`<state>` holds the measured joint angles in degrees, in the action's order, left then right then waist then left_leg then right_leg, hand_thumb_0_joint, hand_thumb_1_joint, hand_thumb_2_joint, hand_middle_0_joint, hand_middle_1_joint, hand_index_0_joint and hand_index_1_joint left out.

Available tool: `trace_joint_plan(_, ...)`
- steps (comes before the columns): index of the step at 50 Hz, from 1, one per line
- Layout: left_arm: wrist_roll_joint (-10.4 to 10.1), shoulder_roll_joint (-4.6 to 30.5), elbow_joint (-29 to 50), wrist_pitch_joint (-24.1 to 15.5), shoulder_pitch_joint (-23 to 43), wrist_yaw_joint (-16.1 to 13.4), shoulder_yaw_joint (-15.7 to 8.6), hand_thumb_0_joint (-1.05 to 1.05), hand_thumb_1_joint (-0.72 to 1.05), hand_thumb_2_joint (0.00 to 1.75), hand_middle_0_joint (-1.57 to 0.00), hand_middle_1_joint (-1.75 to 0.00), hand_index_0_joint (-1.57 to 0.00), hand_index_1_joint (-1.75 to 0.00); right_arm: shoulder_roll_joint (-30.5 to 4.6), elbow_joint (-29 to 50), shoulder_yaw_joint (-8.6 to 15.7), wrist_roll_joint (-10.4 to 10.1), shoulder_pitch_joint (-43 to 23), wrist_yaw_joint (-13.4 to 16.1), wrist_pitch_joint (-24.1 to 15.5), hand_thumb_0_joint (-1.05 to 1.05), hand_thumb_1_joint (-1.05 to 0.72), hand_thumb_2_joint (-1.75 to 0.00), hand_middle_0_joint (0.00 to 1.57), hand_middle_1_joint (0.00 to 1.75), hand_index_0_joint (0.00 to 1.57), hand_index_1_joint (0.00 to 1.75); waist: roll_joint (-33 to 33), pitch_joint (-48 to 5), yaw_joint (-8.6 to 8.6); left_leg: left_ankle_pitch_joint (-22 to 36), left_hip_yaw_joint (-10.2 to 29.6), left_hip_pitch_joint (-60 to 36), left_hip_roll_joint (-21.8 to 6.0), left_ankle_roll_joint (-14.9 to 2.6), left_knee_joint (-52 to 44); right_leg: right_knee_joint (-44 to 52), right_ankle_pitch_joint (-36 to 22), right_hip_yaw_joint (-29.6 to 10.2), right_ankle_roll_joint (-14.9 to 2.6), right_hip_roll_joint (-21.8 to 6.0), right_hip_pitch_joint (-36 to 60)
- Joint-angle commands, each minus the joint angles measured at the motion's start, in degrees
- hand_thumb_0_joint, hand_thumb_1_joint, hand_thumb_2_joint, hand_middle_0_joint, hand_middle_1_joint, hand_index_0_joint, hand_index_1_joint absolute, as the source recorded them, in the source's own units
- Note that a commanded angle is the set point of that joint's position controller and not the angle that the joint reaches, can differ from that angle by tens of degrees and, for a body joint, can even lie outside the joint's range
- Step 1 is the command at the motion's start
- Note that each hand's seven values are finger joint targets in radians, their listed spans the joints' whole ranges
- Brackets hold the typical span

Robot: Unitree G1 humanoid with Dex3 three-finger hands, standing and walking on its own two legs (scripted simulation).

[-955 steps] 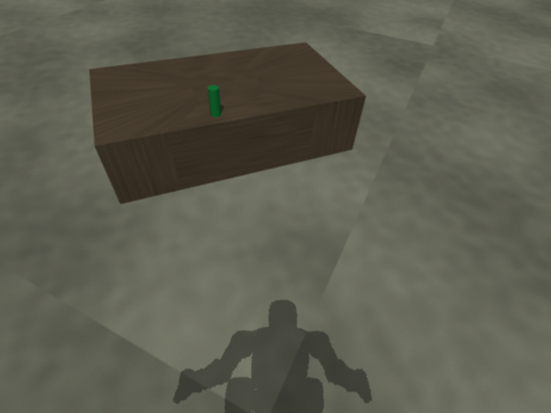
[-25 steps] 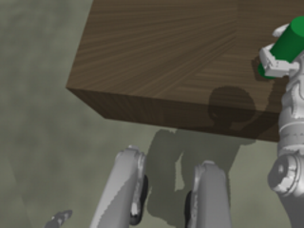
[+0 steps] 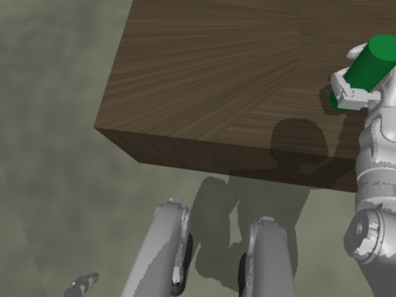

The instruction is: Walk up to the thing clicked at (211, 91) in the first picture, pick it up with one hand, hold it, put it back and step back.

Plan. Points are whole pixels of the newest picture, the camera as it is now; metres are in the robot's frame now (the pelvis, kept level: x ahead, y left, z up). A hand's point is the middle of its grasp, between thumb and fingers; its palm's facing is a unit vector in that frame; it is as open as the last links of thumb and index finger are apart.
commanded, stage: settle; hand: right
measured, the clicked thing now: (361, 77) +0.54 -0.22 +0.02
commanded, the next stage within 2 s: lift in 0.26 s
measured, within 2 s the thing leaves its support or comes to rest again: neither
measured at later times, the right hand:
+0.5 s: hand (355, 76) +0.53 -0.20 +0.04, palm faces +0.16 +0.99 -0.01, open 7.2 cm
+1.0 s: hand (387, 68) +0.48 -0.19 +0.12, palm faces +0.18 +0.98 -0.03, open 7.2 cm
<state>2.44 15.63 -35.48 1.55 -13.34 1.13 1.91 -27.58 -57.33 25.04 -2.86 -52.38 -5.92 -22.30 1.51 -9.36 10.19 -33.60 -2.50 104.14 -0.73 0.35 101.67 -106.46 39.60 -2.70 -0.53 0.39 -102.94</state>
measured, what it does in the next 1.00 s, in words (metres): rises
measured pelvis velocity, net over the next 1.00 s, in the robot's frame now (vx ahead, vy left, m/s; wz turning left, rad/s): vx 0.02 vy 0.00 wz -0.01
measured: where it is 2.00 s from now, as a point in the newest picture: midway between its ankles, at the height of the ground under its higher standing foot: (211, 286)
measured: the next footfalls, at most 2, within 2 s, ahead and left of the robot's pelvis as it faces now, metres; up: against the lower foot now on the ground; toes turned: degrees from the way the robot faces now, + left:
none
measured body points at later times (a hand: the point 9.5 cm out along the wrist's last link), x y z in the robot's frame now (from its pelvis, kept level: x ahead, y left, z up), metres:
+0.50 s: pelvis +0.00 +0.00 +0.02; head +0.21 -0.02 +0.43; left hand +0.07 +0.28 -0.09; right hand +0.51 -0.25 +0.04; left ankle +0.09 +0.13 -0.47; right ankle +0.05 -0.11 -0.47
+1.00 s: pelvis +0.02 +0.00 +0.10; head +0.18 -0.02 +0.52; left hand +0.11 +0.27 -0.02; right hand +0.46 -0.24 +0.13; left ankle +0.09 +0.13 -0.47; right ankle +0.05 -0.11 -0.47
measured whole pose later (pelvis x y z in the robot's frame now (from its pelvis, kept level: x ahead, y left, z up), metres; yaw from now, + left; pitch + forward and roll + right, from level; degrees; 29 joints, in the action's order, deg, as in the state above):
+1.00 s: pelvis +0.02 +0.00 +0.10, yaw -1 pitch +28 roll +3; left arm 1.1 14.0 -37.3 -0.2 -13.3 -0.3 -0.3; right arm -17.4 -42.1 18.1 -5.9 -33.4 -1.5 -21.5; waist 1.0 -9.5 6.2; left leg -30.3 -2.6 79.6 0.1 -0.2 81.9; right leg -86.1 35.7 -2.7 0.0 -0.5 -78.4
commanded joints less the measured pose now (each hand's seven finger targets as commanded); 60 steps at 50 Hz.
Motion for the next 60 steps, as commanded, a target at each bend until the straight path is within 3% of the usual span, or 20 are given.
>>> trace_joint_plan(1, -0.15, 11.95, 1.81, -1.01, -11.34, -0.96, -5.03, 0.00, 0.89, 0.90, -0.20, -0.30, -0.20, -0.30, -11.92, 11.21, 1.03, -1.27, -21.79, 0.18, -5.23, 0.00, -0.49, -1.45, 1.39, 1.54, 1.43, 1.54, 7.36, -39.69, 0.94, 14.55, 0.31, -27.33, 0.41, -2.67, -11.16, 14.17, -16.96, -0.35, -0.92, -0.15, 24.39)
trace_joint_plan(3, 0.01, 11.15, 1.93, -1.24, -11.07, -0.92, -4.44, 0.00, 0.89, 0.90, -0.20, -0.30, -0.20, -0.30, -13.72, 15.44, 1.86, -1.47, -25.67, 0.46, -5.89, 0.00, -0.51, -1.47, 1.38, 1.54, 1.42, 1.54, 9.21, -39.72, 0.14, 14.32, 0.73, -27.33, 0.47, -2.71, -11.69, 14.44, -16.88, -0.16, -0.98, -0.10, 24.69)
trace_joint_plan(11, 0.26, 11.53, 2.00, -1.24, -10.91, -0.78, -4.86, 0.00, 0.90, 0.90, -0.20, -0.30, -0.20, -0.30, -12.69, 15.74, 1.15, -1.33, -24.26, 0.53, -6.65, 0.00, -0.51, -1.46, 1.38, 1.54, 1.42, 1.54, 10.79, -39.44, -0.21, 14.67, 0.32, -25.64, 0.62, -3.03, -12.09, 15.96, -19.43, -0.93, -0.51, -0.44, 29.08)
trace_joint_plan(18, 0.07, 11.30, 2.34, -1.45, -10.17, -0.97, -5.11, 0.00, 0.89, 0.90, -0.20, -0.30, -0.19, -0.30, -12.58, 16.17, 1.32, -1.47, -23.91, 0.70, -6.91, 0.00, -0.55, -1.49, 1.39, 1.56, 1.43, 1.56, 9.71, -38.83, -0.43, 11.95, 0.65, -28.19, 0.69, -2.81, -14.28, 17.92, -14.89, -0.49, -0.76, -0.15, 27.49)
trace_joint_plan(24, 0.12, 10.69, 2.12, -1.57, -10.55, -1.10, -5.09, 0.00, 0.90, 0.89, -0.21, -0.31, -0.21, -0.30, -11.74, 18.27, 0.83, -1.46, -23.37, 1.25, -7.14, 0.00, -0.52, -1.39, 1.41, 1.49, 1.43, 1.49, 8.58, -41.48, -0.47, 15.38, 1.26, -32.44, 0.74, -2.61, -15.39, 17.56, -17.36, 0.37, -1.00, -0.08, 28.52)
trace_joint_plan(27, -0.13, 10.78, 2.03, -1.65, -9.80, -1.14, -5.45, 0.00, 0.90, 0.89, -0.21, -0.31, -0.21, -0.30, -9.33, 17.26, -0.32, -1.68, -19.69, 1.63, -6.64, 0.00, -0.50, -1.37, 1.39, 1.48, 1.41, 1.48, 9.14, -39.57, -0.97, 14.10, 0.88, -32.47, 0.71, -2.72, -16.44, 19.75, -16.62, 0.06, -0.73, -0.14, 30.15)
trace_joint_plan(29, -0.13, 9.90, 2.67, -1.67, -9.33, -1.11, -5.05, 0.00, 0.89, 0.90, -0.21, -0.31, -0.21, -0.31, -10.87, 22.35, 0.61, -1.80, -20.33, 2.47, -7.03, 0.00, -0.48, -1.37, 1.39, 1.48, 1.41, 1.48, 9.48, -41.60, -2.34, 15.00, 0.95, -34.09, 0.80, -2.71, -17.14, 20.32, -17.75, -0.03, -0.71, -0.28, 31.72)
trace_joint_plan(37, -0.74, 9.85, 2.44, -2.06, -8.62, -1.65, -6.06, 0.00, 0.89, 0.90, -0.20, -0.30, -0.20, -0.30, -5.46, 23.63, -2.47, -2.40, -12.29, 3.64, -5.52, 0.00, -0.48, -1.38, 1.41, 1.49, 1.43, 1.49, 6.92, -39.05, -2.18, 16.16, 0.43, -39.03, 1.02, -2.69, -21.96, 25.29, -19.23, -0.62, -0.54, -0.31, 37.52)
trace_joint_plan(39, -0.95, 9.50, 2.41, -2.26, -8.19, -1.73, -5.91, 0.00, 0.89, 0.90, -0.20, -0.30, -0.20, -0.30, -6.51, 26.74, -1.05, -3.05, -10.93, 3.94, -5.51, 0.00, -0.44, -1.38, 1.40, 1.50, 1.43, 1.50, 7.46, -37.74, -3.43, 16.31, 0.47, -39.40, 1.04, -2.73, -22.80, 26.75, -19.98, -0.61, -0.33, -0.34, 38.43)
trace_joint_plan(42, -1.13, 9.39, 1.96, -2.58, -8.40, -2.03, -6.31, 0.00, 0.89, 0.90, -0.20, -0.30, -0.20, -0.30, -3.56, 27.19, -3.40, -3.12, -9.07, 4.24, -5.18, 0.00, -0.48, -1.39, 1.43, 1.51, 1.45, 1.51, 6.43, -36.34, -2.46, 16.82, 0.34, -41.21, 1.28, -2.75, -25.36, 28.94, -20.38, -0.80, -0.33, -0.51, 41.78)
trace_joint_plan(44, -1.30, 9.16, 2.04, -3.02, -7.36, -2.11, -6.34, 0.00, 0.88, 0.91, -0.20, -0.30, -0.20, -0.30, -2.04, 28.84, -4.49, -3.52, -6.99, 4.14, -4.94, 0.00, -0.46, -1.37, 1.40, 1.49, 1.42, 1.49, 6.62, -34.20, -3.25, 15.40, 0.24, -41.02, 1.32, -2.80, -26.82, 31.18, -19.16, -1.20, -0.14, -0.64, 43.33)
trace_joint_plan(45, -1.31, 8.76, 2.34, -3.08, -7.13, -2.14, -6.09, 0.00, 0.88, 0.91, -0.20, -0.30, -0.20, -0.30, -3.76, 31.63, -3.67, -3.45, -6.98, 4.60, -5.23, 0.00, -0.44, -1.38, 1.41, 1.50, 1.43, 1.50, 7.56, -34.85, -4.44, 15.31, 0.51, -43.23, 1.27, -2.85, -27.96, 32.35, -18.74, -0.85, -0.13, -0.56, 44.24)
trace_joint_plan(46, -1.53, 8.78, 2.19, -3.19, -7.33, -2.20, -6.35, 0.00, 0.88, 0.91, -0.20, -0.30, -0.19, -0.30, -1.50, 28.30, -4.54, -3.58, -2.68, 4.64, -4.73, 0.00, -0.46, -1.37, 1.41, 1.49, 1.43, 1.49, 5.02, -34.29, -3.90, 16.18, 0.30, -44.60, 1.37, -2.68, -28.81, 32.83, -19.56, -0.98, -0.22, -0.67, 45.07)
trace_joint_plan(48, -1.58, 8.80, 2.47, -3.60, -6.40, -2.24, -6.47, 0.00, 0.87, 0.91, -0.20, -0.30, -0.19, -0.30, 0.11, 33.39, -6.38, -4.21, -3.06, 4.73, -4.88, 0.00, -0.45, -1.38, 1.41, 1.50, 1.44, 1.50, 6.16, -33.62, -4.46, 16.31, 0.42, -47.10, 1.29, -2.71, -30.54, 34.82, -19.65, -0.74, -0.14, -0.41, 46.46)
trace_joint_plan(50, -1.93, 8.21, 2.42, -3.86, -6.64, -2.50, -6.27, 0.00, 0.87, 0.91, -0.20, -0.30, -0.19, -0.30, -0.32, 32.72, -5.65, -4.25, -0.11, 5.54, -4.22, 0.00, -0.44, -1.38, 1.42, 1.51, 1.44, 1.51, 4.47, -32.41, -4.80, 17.35, 0.56, -50.08, 1.51, -2.57, -32.89, 36.28, -20.43, -0.18, -0.35, -0.42, 48.08)
trace_joint_plan(53, -2.02, 7.94, 1.60, -4.59, -6.19, -2.59, -6.47, 0.00, 0.87, 0.92, -0.20, -0.29, -0.19, -0.30, 4.48, 31.50, -8.39, -5.00, 5.92, 5.77, -3.75, 0.00, -0.43, -1.38, 1.40, 1.50, 1.43, 1.50, 2.20, -27.51, -4.43, 18.00, 0.63, -52.43, 1.61, -2.31, -35.82, 38.55, -20.43, -0.09, -0.55, -0.49, 48.58)
trace_joint_plan(55, -1.89, 7.70, 1.63, -4.76, -6.44, -2.88, -6.51, 0.00, 0.86, 0.92, -0.20, -0.29, -0.18, -0.30, 0.23, 37.23, -6.53, -4.38, 4.16, 6.67, -4.43, 0.00, -0.41, -1.37, 1.40, 1.50, 1.43, 1.50, 3.79, -29.97, -5.75, 21.85, 1.50, -56.84, 1.41, -2.11, -37.12, 39.06, -23.61, 0.93, -0.68, -0.44, 51.34)
trace_joint_plan(56, -1.92, 7.40, 1.51, -4.93, -6.14, -2.79, -6.48, 0.00, 0.86, 0.92, -0.20, -0.29, -0.19, -0.30, 5.11, 34.10, -10.38, -4.33, 7.05, 6.27, -3.92, 0.00, -0.43, -1.35, 1.40, 1.48, 1.43, 1.48, 2.24, -27.52, -4.57, 22.16, 1.38, -57.32, 1.53, -2.06, -37.88, 39.99, -23.78, 0.93, -0.65, -0.35, 51.13)
trace_joint_plan(57, -1.76, 6.99, 1.54, -5.09, -6.19, -2.77, -6.31, 0.00, 0.86, 0.92, -0.20, -0.29, -0.19, -0.30, 3.70, 37.43, -8.68, -4.71, 7.09, 6.60, -4.38, 0.00, -0.43, -1.36, 1.40, 1.49, 1.42, 1.49, 2.68, -27.17, -5.54, 23.89, 1.38, -58.79, 1.49, -2.11, -38.06, 40.68, -25.46, 0.93, -0.58, -0.39, 51.59)
trace_joint_plan(60, -1.74, 7.22, 1.42, -5.40, -5.20, -2.81, -6.51, 0.00, 0.87, 0.91, -0.19, -0.29, -0.18, -0.30, 4.06, 36.26, -8.79, -4.56, 8.08, 7.02, -4.91, 0.00, -0.41, -1.36, 1.40, 1.49, 1.43, 1.49, 2.18, -24.14, -5.44, 21.77, 1.46, -59.90, 1.58, -1.96, -40.87, 43.31, -23.12, 0.84, -0.70, -0.44, 53.13)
